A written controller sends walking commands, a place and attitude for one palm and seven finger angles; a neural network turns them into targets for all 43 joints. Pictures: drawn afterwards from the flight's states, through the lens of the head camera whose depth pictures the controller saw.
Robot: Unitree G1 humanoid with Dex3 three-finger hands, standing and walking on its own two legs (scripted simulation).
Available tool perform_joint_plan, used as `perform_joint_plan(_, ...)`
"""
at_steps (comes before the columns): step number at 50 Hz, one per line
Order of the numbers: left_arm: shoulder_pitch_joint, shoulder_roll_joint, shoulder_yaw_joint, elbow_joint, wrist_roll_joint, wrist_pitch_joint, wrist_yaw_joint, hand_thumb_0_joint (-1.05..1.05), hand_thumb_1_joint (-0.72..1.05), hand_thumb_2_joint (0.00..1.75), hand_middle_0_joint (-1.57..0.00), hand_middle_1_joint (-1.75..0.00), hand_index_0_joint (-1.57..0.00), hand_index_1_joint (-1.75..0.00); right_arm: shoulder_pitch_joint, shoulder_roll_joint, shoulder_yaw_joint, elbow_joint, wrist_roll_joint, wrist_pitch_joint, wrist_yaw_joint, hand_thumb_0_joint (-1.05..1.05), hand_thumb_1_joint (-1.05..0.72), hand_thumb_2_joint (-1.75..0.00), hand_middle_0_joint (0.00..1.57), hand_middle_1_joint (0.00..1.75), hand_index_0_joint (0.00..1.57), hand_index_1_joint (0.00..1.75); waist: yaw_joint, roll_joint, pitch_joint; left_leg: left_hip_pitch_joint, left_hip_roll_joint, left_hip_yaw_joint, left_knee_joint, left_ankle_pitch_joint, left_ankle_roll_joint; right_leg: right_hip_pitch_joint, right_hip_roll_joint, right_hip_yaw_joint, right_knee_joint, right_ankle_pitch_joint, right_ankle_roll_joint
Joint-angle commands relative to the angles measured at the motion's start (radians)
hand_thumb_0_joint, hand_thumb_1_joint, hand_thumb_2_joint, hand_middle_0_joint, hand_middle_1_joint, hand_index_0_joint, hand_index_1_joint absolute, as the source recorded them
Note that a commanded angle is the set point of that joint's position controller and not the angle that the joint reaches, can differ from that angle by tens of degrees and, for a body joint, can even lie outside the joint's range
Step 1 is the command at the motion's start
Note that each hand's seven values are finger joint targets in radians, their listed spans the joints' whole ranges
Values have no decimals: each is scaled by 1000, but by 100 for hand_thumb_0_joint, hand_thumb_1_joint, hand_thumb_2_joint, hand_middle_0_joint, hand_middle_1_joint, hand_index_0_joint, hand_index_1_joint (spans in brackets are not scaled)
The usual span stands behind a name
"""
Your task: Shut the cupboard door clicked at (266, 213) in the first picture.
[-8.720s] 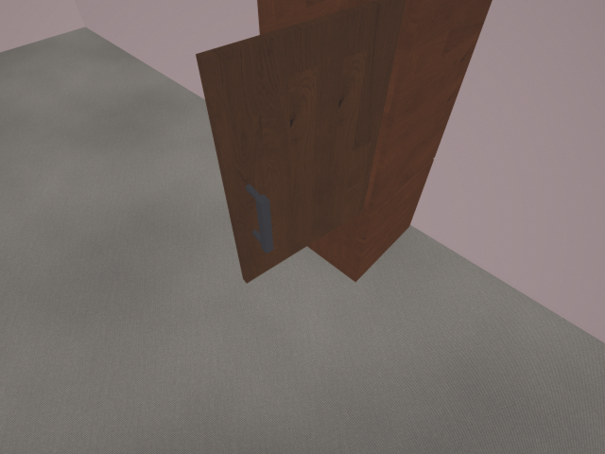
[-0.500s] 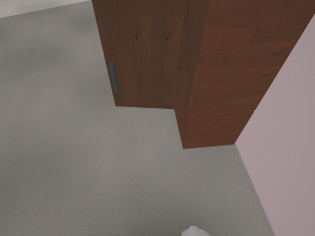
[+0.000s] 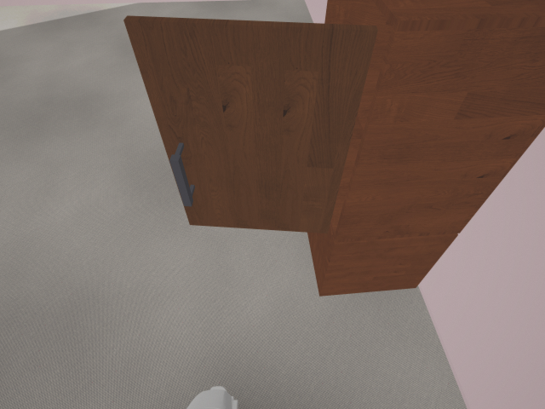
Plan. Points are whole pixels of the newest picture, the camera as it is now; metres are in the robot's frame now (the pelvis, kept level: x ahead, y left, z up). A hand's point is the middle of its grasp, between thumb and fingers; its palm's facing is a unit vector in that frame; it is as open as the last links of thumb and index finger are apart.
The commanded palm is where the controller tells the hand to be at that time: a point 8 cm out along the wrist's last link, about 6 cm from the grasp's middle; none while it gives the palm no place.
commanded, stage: take the last steps up to it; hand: left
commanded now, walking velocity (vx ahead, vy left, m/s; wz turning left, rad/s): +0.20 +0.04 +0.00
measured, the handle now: (184, 176) +0.61 +0.26 -0.10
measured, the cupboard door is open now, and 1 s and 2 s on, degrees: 81 81 81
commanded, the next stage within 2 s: come to a stop and stand still in 0.12 s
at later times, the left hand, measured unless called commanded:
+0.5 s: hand (160, 380) +0.19 +0.22 -0.19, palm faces -0.01 -0.97 -0.24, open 7.3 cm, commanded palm none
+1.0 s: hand (153, 392) +0.17 +0.23 -0.18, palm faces +0.01 -0.98 -0.22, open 7.4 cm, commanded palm none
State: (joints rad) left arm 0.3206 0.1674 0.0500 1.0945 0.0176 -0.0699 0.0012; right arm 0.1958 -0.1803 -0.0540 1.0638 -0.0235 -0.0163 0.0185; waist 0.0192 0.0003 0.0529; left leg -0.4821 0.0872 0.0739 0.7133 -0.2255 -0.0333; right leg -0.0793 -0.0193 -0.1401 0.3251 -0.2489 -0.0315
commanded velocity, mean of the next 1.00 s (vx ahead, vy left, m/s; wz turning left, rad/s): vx -0.05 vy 0.00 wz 0.00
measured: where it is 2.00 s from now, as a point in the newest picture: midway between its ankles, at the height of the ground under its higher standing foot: outside the picture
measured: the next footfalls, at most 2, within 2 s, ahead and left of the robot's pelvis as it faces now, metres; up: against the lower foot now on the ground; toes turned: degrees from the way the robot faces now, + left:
left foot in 0.12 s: +0.15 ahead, +0.14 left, +0.00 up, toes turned +2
right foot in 0.44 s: +0.16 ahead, -0.07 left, +0.00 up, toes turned -5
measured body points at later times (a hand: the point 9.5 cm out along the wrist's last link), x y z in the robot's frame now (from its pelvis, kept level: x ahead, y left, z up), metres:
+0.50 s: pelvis +0.13 +0.03 -0.02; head +0.16 +0.02 +0.43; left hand +0.19 +0.27 -0.17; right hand +0.16 -0.20 -0.18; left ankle +0.14 +0.13 -0.75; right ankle +0.15 -0.09 -0.75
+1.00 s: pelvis +0.11 +0.04 -0.01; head +0.14 +0.04 +0.44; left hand +0.17 +0.28 -0.17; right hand +0.15 -0.19 -0.16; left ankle +0.11 +0.14 -0.75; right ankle +0.08 -0.08 -0.75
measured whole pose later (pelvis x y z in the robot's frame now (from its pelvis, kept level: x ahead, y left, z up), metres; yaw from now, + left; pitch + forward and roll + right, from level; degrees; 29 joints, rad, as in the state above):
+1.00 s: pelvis +0.11 +0.04 -0.01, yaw -2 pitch +0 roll +1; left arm 0.19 0.19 0.02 1.05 0.01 0.02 0.03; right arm 0.19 -0.16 -0.02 1.07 -0.01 0.01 -0.03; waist 0.01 -0.02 0.07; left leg -0.20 -0.02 0.08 0.47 -0.26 0.03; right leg -0.18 -0.02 0.01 0.49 -0.31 0.01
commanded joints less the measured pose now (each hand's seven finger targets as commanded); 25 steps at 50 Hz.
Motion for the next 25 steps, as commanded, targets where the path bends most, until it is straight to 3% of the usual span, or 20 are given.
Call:
perform_joint_plan(1, 55, 140, 21, -12, 4, -10, 8, 0, 90, 90, -20, -30, -20, -30, -37, -25, 5, -72, 3, -31, 8, 0, -90, -90, 20, 30, 20, 30, 4, -134, 12, 73, -35, 29, -133, 22, 16, 0, -261, 152, -54, 300, -108)
perform_joint_plan(3, 38, 133, 20, -7, 0, 1, 9, 0, 90, 90, -20, -30, -20, -30, 57, -56, 2, -37, -2, -40, -1, 0, -90, -90, 20, 30, 20, 30, -51, -88, -4, 293, -62, 50, -242, 82, 27, -110, -217, 105, 58, 261, -73)
perform_joint_plan(4, 49, 112, 15, -13, 1, 8, 5, 0, 90, 90, -20, -30, -20, -30, 157, -115, -9, -9, -5, -45, -9, 0, -90, -90, 20, 30, 20, 30, -88, 20, -55, 465, -4, -30, -267, 100, 54, -216, -160, 74, 235, 161, -48)
perform_joint_plan(5, 81, 62, 7, -32, -6, 12, 4, 0, 90, 90, -20, -30, -20, -30, 260, -213, -30, 7, -19, -48, -23, 0, -90, -90, 20, 30, 20, 30, -112, 231, -123, 604, 218, -304, -320, 132, 152, -385, -41, -13, 475, -151, -3)
perform_joint_plan(6, 55, 53, -2, -68, -3, 10, 5, 0, 90, 90, -20, -30, -20, -30, 321, -250, -33, 6, -13, -33, -33, 0, -90, -90, 20, 30, 20, 30, -127, 245, -147, 601, 341, -469, -408, 161, 241, -467, 11, 27, 712, -383, 2)
perform_joint_plan(7, 25, 53, -3, -73, 3, 15, 11, 0, 90, 90, -20, -30, -20, -30, 264, -229, -27, -7, -9, -29, -39, 0, -90, -90, 20, 30, 20, 30, -109, 184, -141, 505, 342, -451, -439, 39, 266, -493, -25, 88, 838, -367, -10)
perform_joint_plan(8, 5, 51, -2, -73, 3, 20, 8, 0, 90, 90, -20, -30, -20, -30, 184, -198, -18, -37, -5, -29, -42, 0, -90, -90, 20, 30, 20, 30, -83, 204, -96, 418, 312, -415, -465, -33, 261, -520, -61, 121, 890, -286, -8)
perform_joint_plan(9, -3, 64, 2, -68, 6, 26, 3, 0, 90, 90, -20, -30, -20, -30, 122, -146, -4, -58, -3, -32, -45, 0, -90, -90, 20, 30, 20, 30, -58, 161, -38, 315, 286, -362, -492, -55, 245, -501, -84, 134, 880, -234, -3)
perform_joint_plan(11, 39, 32, 0, -51, 12, 38, -4, 0, 90, 90, -20, -30, -20, -30, 86, -111, 13, -62, -4, -46, -47, 0, -90, -90, 20, 30, 20, 30, -16, 108, -38, 257, 220, -216, -494, 97, 202, -424, -93, 123, 785, -156, 14)
perform_joint_plan(13, 62, 4, -12, -35, 2, 54, 5, 0, 90, 90, -20, -30, -20, -30, 61, -94, 25, -60, 0, -47, -54, 0, -90, -90, 20, 30, 20, 30, 5, 69, -66, 227, 189, -121, -455, 376, 189, -318, -86, 123, 632, -114, 35)
perform_joint_plan(14, 54, 1, -16, -38, -1, 59, 11, 0, 90, 90, -20, -30, -20, -30, 42, -84, 30, -62, 1, -46, -58, 0, -90, -90, 20, 30, 20, 30, 12, 58, -49, 184, 185, -98, -433, 481, 189, -252, -79, 116, 534, -109, 40)
perform_joint_plan(16, 67, 4, -17, -41, 0, 74, 19, 0, 90, 90, -20, -30, -20, -30, 21, -105, 18, -61, 0, -30, -61, 0, -90, -90, 20, 30, 20, 30, 16, 51, -86, 198, 188, -89, -391, 466, 190, -168, -51, 89, 408, -68, 51)
perform_joint_plan(18, 60, 35, -9, -50, 2, 84, 20, 0, 90, 90, -20, -30, -20, -30, 9, -122, 8, -55, 6, -10, -64, 0, -90, -90, 20, 30, 20, 30, 19, 82, -73, 194, 176, -100, -359, 379, 172, -138, -34, 75, 320, -10, 53)
perform_joint_plan(20, 49, 86, 4, -68, 7, 89, 22, 0, 90, 90, -20, -30, -20, -30, 4, -120, 3, -52, 9, 3, -63, 0, -90, -90, 20, 30, 20, 30, 28, 86, -34, 156, 143, -108, -317, 308, 132, -107, -44, 113, 215, 118, 36)
perform_joint_plan(23, -21, 161, 10, -118, 13, 90, 22, 0, 90, 90, -20, -30, -20, -30, 47, -98, -9, -58, 16, 24, -52, 0, -90, -90, 20, 30, 20, 30, -7, -13, -44, 180, 14, -43, -216, 86, 56, -166, -154, 232, 164, 358, -30)
perform_joint_plan(24, -35, 171, 13, -119, 12, 81, 25, 0, 90, 90, -20, -30, -20, -30, 68, -74, -8, -55, 14, 34, -50, 0, -90, -90, 20, 30, 20, 30, -17, -163, -77, 197, -33, 4, -137, 33, 32, -146, -201, 283, 128, 444, -65)
perform_joint_plan(25, -44, 184, 14, -122, 5, 74, 28, 0, 90, 90, -20, -30, -20, -30, 88, -69, -8, -52, 17, 42, -47, 0, -90, -90, 20, 30, 20, 30, -20, -243, -111, 206, -72, 21, -46, -106, 14, -129, -274, 334, 73, 543, -112)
